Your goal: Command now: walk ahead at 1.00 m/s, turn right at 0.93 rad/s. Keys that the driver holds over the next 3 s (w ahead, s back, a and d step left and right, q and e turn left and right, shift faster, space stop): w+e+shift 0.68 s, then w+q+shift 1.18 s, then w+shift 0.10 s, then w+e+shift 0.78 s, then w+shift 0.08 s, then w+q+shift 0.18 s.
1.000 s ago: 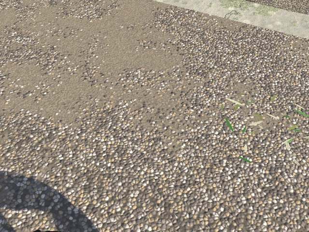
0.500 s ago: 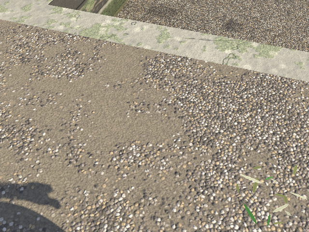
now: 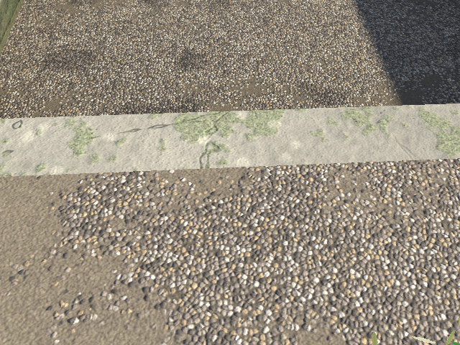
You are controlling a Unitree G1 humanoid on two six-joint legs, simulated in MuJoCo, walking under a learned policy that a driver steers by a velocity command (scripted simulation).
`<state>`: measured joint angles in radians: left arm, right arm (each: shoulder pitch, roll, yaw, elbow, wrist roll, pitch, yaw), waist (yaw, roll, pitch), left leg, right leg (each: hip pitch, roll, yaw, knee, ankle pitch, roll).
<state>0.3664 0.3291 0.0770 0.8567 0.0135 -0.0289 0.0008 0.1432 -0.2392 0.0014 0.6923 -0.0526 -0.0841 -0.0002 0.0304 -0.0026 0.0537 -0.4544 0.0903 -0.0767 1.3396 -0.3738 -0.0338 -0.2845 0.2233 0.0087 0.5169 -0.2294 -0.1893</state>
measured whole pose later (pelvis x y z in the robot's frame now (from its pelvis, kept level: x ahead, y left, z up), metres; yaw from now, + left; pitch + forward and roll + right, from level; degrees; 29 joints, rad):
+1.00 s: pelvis +0.85 -0.24 +0.00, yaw -37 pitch +0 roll -1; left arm 0.45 0.28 0.04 0.88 0.01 -0.12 0.00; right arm 0.19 -0.27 -0.02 0.74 -0.01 -0.02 0.04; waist 0.04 0.03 0.04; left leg -0.81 0.11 -0.02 0.95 -0.01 0.05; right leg 0.09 0.16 -0.12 0.25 -0.35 -0.15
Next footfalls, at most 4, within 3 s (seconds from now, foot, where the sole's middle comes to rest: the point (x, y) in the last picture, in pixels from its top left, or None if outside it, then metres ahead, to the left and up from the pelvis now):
0.26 left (184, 333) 0.49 0.16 -0.76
0.70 right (306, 249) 0.77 -0.20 -0.76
1.16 left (345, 158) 1.16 -0.38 -0.76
1.52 right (407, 123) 1.36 -0.65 -0.76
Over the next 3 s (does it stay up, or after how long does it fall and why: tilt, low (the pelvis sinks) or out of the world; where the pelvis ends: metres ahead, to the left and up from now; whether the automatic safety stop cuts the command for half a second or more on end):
stays up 1.06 -0.63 -0.01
